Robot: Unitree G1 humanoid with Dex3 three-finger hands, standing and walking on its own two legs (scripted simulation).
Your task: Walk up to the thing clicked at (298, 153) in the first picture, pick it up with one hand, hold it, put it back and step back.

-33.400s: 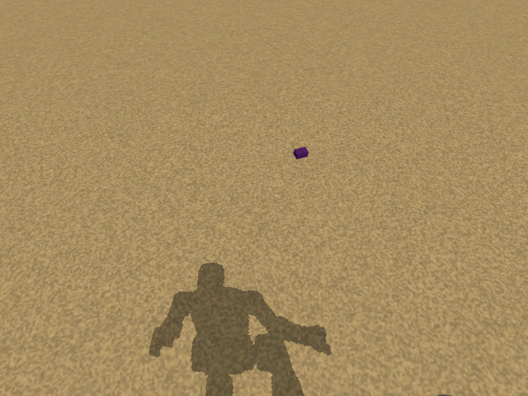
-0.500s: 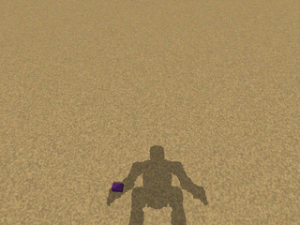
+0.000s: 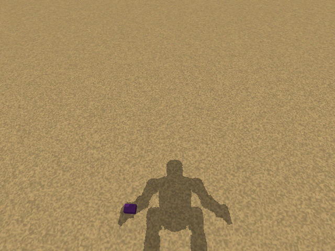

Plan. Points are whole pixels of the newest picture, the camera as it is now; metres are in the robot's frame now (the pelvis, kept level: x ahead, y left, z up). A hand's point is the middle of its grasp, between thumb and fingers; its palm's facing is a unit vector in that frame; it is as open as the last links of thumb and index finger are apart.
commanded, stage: stand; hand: left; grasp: from above
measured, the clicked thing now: (130, 208) +0.43 +0.26 -0.76
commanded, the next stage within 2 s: step back in 0.78 s
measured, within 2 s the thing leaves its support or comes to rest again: neither
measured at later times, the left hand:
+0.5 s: hand out of the picture +0.07 +0.24 -0.16, palm faces +0.00 -0.94 -0.33, open 7.4 cm
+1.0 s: hand out of the picture +0.09 +0.28 -0.17, palm faces -0.01 -0.93 -0.37, open 7.4 cm
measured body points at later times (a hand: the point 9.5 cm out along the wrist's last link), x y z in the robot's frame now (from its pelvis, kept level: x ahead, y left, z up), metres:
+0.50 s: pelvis +0.00 +0.00 +0.00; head +0.01 -0.01 +0.45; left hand +0.07 +0.29 -0.13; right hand +0.06 -0.30 -0.14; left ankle +0.01 +0.15 -0.75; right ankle +0.01 -0.14 -0.75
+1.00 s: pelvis -0.03 +0.02 -0.02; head +0.03 +0.02 +0.43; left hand +0.09 +0.33 -0.14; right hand +0.06 -0.31 -0.14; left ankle -0.03 +0.13 -0.73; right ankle +0.01 -0.14 -0.75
